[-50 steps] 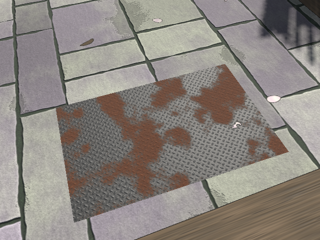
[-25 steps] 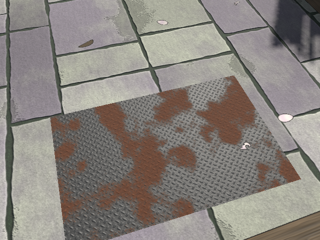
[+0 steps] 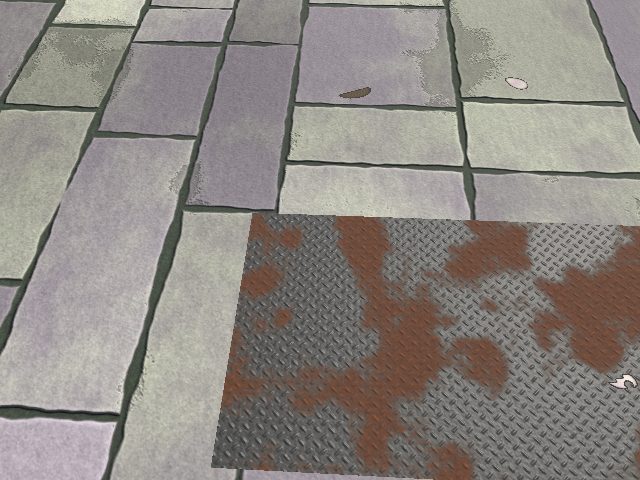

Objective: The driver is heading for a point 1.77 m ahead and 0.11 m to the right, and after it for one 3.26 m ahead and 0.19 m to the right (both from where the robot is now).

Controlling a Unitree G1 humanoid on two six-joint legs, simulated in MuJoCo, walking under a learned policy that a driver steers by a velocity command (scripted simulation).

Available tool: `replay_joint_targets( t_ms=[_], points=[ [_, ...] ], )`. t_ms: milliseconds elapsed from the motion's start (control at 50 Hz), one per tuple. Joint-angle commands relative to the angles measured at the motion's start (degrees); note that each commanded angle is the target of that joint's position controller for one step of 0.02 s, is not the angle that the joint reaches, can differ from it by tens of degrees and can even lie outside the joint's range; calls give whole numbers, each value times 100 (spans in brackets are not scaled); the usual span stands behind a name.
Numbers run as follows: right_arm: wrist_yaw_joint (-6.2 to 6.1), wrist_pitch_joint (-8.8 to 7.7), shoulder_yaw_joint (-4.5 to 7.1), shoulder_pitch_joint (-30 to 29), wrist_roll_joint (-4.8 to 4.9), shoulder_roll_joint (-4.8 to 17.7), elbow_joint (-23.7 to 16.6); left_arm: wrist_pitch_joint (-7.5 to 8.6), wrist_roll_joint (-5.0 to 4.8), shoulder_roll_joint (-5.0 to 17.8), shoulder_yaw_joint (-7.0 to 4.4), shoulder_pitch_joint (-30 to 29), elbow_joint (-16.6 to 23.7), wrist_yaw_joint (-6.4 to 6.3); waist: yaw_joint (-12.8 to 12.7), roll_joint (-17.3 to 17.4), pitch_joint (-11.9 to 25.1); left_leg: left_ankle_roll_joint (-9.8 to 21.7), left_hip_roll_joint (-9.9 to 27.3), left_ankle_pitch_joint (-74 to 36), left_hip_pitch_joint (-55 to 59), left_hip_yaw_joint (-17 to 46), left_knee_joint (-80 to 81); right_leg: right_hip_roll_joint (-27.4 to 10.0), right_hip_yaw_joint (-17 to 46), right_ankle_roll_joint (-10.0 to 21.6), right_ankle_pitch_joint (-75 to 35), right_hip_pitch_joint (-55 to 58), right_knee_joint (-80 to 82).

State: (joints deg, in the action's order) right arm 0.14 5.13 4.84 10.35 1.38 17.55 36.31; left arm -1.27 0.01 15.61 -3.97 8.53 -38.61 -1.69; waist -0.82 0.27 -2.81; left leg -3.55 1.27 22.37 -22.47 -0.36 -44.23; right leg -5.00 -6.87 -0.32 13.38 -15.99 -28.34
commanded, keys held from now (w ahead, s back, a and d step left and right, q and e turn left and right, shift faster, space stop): no key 1.00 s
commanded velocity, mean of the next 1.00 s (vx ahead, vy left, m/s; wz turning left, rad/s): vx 0.00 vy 0.00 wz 0.13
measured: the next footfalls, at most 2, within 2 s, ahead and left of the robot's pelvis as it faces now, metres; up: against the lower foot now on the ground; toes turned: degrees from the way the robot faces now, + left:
left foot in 0.06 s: +0.03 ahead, +0.13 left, +0.00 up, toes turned +3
right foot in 0.42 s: +0.04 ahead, -0.11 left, +0.00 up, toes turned +6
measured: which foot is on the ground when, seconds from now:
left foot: up 0.00-0.04, down 0.06-1.00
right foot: down 0.00-0.06, up 0.08-0.40, down 0.42-1.00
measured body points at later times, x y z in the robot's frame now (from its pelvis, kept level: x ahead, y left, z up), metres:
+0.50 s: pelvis -0.01 +0.02 +0.00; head +0.01 +0.01 +0.45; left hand +0.08 +0.30 -0.11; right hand +0.17 -0.20 -0.11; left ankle -0.01 +0.13 -0.74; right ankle +0.00 -0.12 -0.74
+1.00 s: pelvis +0.00 +0.00 +0.00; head +0.01 +0.00 +0.45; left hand +0.07 +0.26 -0.13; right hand +0.11 -0.25 -0.14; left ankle -0.01 +0.13 -0.74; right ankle +0.00 -0.12 -0.74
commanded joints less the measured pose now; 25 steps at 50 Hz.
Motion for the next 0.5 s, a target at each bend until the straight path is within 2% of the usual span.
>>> replay_joint_targets(
  t_ms=[20, 40, 60, 80, 100, 120, 140, 160, 180, 220, 280, 340, 380, 400, 420, 440, 460, 480, 500],
  points=[
    [81, -88, 125, 137, -3, 412, -423, 12, -139, 1173, -340, 0, 198, 9, 55, -1022, 746, 297, -219, -594, 394, -407, 1427, -1249, 949, 1112, -2191, 898, 324],
    [61, -105, 158, 390, -36, 470, -326, 22, -192, 1069, -300, 110, 88, 10, 167, -882, 809, 489, -300, -1283, 1030, -368, 2187, -1076, 743, 819, -1843, 609, 22],
    [4, -123, 241, 541, -42, 804, -341, 58, -91, 770, -215, 335, 8, 43, 109, -82, 977, 746, 309, -2657, 2033, 565, 2397, -684, 271, 289, -768, -227, -808],
    [-58, -130, 344, 392, -129, 1468, -483, 128, 194, 386, -49, 181, 296, 84, -34, 1771, 898, 1686, 1796, -4626, 2553, 2442, 2232, 161, -124, -301, 2059, -1877, -2166],
    [-28, -237, 252, 579, -307, 1138, -473, 138, 123, 769, -170, -307, 334, 19, 486, 1243, 1145, 2396, 2166, -4635, 2066, 2546, 2302, 238, 695, -397, 2621, -1938, -3226],
    [-28, -335, 159, 381, -330, 962, -411, 105, -18, 928, -232, -338, 282, 0, 358, 909, 997, 2267, 1856, -4375, 1892, 2040, 2328, 192, 890, -375, 2335, -1938, -3681],
    [-26, -400, 113, 87, -254, 810, -374, 63, -45, 859, -235, -171, 163, -19, 190, 792, 863, 1937, 1486, -3915, 1815, 1644, 2308, 172, 935, -344, 1975, -1976, -3712],
    [-40, -419, 64, -129, -166, 687, -377, 24, -2, 885, -255, -60, 58, -62, 125, 747, 788, 1720, 1317, -3721, 1800, 1460, 2308, 150, 973, -354, 1641, -2011, -3630],
    [-65, -422, 10, -253, -135, 599, -352, -1, 27, 878, -260, 38, 7, -75, 42, 772, 770, 1674, 1213, -3983, 1613, 1295, 2292, 181, 961, -388, 1339, -1788, -3672],
    [-88, -416, -70, -331, -182, 422, -293, -11, -20, 736, -207, 220, -63, -51, -61, 742, 836, 1660, 1059, -3904, 1483, 1079, 2320, 229, 931, -432, 964, -1395, -3320],
    [-93, -397, -66, -344, -174, 438, -198, -9, -13, 477, -57, 77, -38, -2, 77, 814, 747, 1608, 952, -3219, 1440, 1046, 2297, 176, 889, -412, 827, -868, -1934],
    [-58, -367, -52, -242, -174, 522, -65, -1, -28, 573, -37, 63, -24, 46, 205, 833, 641, 1735, 1083, -2640, 1241, 1389, 2329, 226, 811, -368, 942, -385, -1120],
    [-30, -374, -119, -391, -118, 393, 13, 28, -8, 512, -11, 300, -129, 70, 18, 712, 555, 1577, 970, -2171, 991, 1441, 2254, 278, 729, -259, 231, 182, -102],
    [-17, -396, -160, -324, -95, 298, 99, 56, 63, 484, 21, 422, -176, 88, -78, 570, 527, 1346, 844, -1827, 788, 1401, 2245, 247, 785, -164, -620, 650, 582],
    [-9, -449, -197, -158, -162, 188, 164, 85, 150, 669, 15, 484, -164, 75, 15, 279, 640, 1026, 591, -1303, 590, 1286, 2113, -90, 1198, -44, -1474, 1095, 576],
    [30, -504, -166, 128, -229, 229, 173, 94, 118, 1068, -62, 297, -168, 60, 408, -455, 591, 775, 159, -755, 515, 899, 2105, -273, 1281, 172, -1625, 962, 221],
    [26, -503, -177, -46, -272, 246, 209, 113, 67, 832, -38, 193, -193, 84, 267, -734, 555, 564, -17, -587, 884, 630, 2059, -176, 1290, 305, -649, 410, 347],
    [9, -478, -146, -261, -258, 355, 209, 140, 88, 618, 30, 148, -176, 103, 148, -588, 397, 502, -30, -614, 968, 602, 1956, -97, 1273, 266, -180, 196, 471],
    [-23, -444, -151, -333, -243, 280, 212, 162, 112, 582, 50, 123, -207, 97, 140, -525, 347, 523, -10, -705, 992, 594, 1913, -56, 1243, 186, -62, 107, 511]
  ],
)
